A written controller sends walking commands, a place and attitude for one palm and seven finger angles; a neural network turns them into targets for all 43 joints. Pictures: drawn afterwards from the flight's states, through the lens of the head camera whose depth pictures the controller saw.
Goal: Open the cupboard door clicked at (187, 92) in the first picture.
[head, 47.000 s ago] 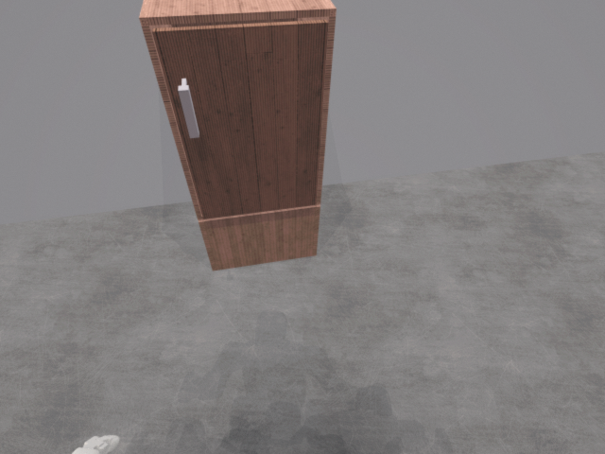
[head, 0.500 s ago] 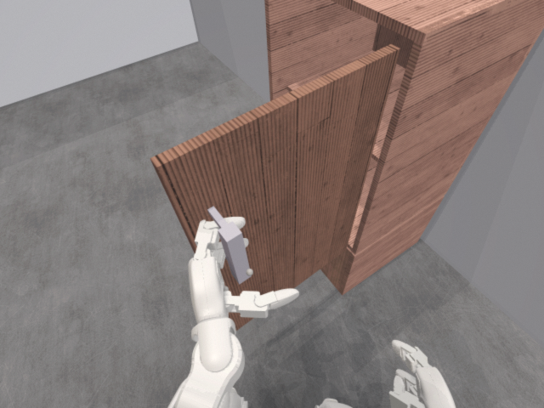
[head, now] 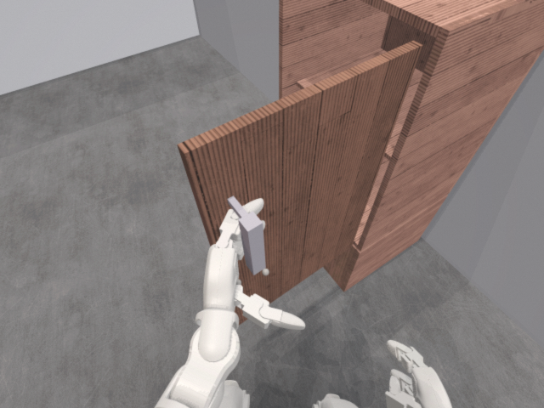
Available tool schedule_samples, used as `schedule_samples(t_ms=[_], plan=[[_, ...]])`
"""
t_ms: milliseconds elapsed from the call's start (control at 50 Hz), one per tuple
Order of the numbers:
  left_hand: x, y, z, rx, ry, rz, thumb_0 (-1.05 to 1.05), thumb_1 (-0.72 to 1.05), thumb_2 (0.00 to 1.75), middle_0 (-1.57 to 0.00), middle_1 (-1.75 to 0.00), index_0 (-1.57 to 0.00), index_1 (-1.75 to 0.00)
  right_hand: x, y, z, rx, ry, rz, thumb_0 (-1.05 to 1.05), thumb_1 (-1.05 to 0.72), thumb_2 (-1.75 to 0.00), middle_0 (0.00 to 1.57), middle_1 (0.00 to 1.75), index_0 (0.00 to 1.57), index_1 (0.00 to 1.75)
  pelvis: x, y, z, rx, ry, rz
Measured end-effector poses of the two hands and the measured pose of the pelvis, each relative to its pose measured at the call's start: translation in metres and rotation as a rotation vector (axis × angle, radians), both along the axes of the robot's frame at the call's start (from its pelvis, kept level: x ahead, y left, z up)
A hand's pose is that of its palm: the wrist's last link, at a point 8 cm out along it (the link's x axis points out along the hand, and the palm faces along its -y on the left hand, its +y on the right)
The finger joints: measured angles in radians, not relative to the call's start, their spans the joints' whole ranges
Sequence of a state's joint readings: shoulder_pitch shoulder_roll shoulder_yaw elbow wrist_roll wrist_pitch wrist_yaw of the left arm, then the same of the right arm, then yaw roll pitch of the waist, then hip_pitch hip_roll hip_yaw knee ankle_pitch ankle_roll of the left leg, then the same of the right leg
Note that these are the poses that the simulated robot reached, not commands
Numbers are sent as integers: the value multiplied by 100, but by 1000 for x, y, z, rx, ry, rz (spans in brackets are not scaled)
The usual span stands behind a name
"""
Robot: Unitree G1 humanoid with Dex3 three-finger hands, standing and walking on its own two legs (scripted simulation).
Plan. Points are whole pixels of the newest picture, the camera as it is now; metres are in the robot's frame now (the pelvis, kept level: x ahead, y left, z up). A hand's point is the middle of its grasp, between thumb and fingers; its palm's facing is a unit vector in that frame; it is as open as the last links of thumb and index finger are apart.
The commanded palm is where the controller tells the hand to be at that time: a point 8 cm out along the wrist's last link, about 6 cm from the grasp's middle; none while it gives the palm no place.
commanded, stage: slide the hand sideways off the handle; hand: left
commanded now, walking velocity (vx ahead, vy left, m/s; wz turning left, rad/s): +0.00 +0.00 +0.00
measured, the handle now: (245, 236) +0.35 +0.06 +0.06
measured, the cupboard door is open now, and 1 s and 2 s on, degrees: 92 94 94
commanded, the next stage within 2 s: draw the hand back to the body in 1.10 s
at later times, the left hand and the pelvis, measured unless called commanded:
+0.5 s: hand (255, 296) +0.26 +0.04 +0.05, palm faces -0.23 -0.97 +0.01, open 16.1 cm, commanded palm +0.24 +0.10 +0.06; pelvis +0.01 +0.02 +0.00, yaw -2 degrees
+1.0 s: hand (208, 326) +0.22 +0.09 +0.05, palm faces -0.13 -0.99 -0.02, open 16.1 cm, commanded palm +0.20 +0.16 +0.06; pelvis +0.02 +0.00 -0.01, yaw -1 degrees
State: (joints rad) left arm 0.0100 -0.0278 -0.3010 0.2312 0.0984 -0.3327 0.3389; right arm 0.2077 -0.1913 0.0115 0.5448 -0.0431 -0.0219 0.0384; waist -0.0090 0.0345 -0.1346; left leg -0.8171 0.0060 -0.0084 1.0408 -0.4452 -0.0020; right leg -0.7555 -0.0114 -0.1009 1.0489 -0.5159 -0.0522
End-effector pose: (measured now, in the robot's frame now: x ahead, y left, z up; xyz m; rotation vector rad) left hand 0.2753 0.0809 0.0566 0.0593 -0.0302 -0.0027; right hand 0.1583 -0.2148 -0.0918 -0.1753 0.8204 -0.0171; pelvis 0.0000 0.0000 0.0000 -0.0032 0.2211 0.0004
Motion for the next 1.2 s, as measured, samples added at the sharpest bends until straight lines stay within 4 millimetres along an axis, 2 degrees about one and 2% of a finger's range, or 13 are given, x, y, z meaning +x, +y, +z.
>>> schedule_samples(t_ms=[60, 120, 240, 360, 620, 860, 1060, 1200], plan=[[-5, 4, 0, 13, 0, -203, -1, -49, 30, -28, -44, -20, -47, -3, 0, 2, -1, -11, -20, 1, -91, -90, 20, 30, 20, 30, -2, 5, -1, -6, -8, 2], [-7, 2, -2, -32, 36, -277, -1, -50, 30, -23, -39, -17, -40, -7, 0, 5, -6, -21, -45, 1, -91, -90, 20, 30, 20, 30, -3, 10, 0, -10, -18, -5], [-8, -3, -4, -85, 57, -237, -1, -50, 30, -17, -33, -18, -35, -12, 3, 10, -16, -27, -65, 1, -91, -90, 20, 30, 20, 30, -1, 18, 0, -6, -10, -24], [-14, 3, -4, -68, 35, -231, -1, -50, 30, -18, -32, -18, -33, -11, 8, 9, -13, -16, -66, 1, -91, -90, 20, 30, 20, 30, 3, 21, -3, -6, -4, -35], [-33, 26, -2, -70, 71, -194, -1, -50, 30, -19, -33, -21, -33, 14, 16, 13, 9, -50, -50, 1, -91, -90, 20, 30, 20, 30, 16, 19, -3, -7, 7, -35], [-56, 50, -1, -47, 79, -160, -1, -49, 30, -18, -32, -20, -33, 32, 2, 13, -8, -100, -39, 1, -91, -90, 20, 30, 20, 30, 21, 8, -9, -5, 23, -25], [-72, 78, -2, -34, 83, -118, -1, -49, 30, -16, -31, -17, -32, 26, -14, 11, -36, -107, -62, 1, -91, -90, 20, 30, 20, 30, 18, 1, -13, -9, 29, -14], [-78, 83, -2, -47, 73, -156, -1, -50, 30, -15, -31, -15, -31, 20, -18, 9, -57, -119, -78, 1, -91, -90, 20, 30, 20, 30, 13, 3, -17, -15, 32, -11]])
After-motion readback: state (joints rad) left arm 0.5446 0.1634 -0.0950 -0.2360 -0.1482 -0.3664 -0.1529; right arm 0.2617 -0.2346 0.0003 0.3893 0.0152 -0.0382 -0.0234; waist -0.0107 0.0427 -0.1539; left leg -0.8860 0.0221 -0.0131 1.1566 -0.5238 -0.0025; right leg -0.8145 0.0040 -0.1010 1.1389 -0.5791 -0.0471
